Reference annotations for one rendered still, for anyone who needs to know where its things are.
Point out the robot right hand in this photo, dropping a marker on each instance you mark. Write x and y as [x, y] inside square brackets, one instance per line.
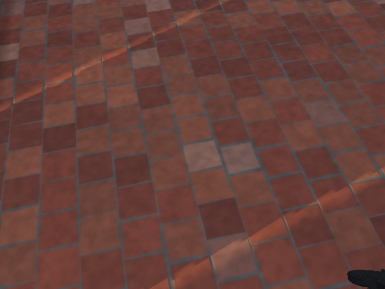
[368, 278]

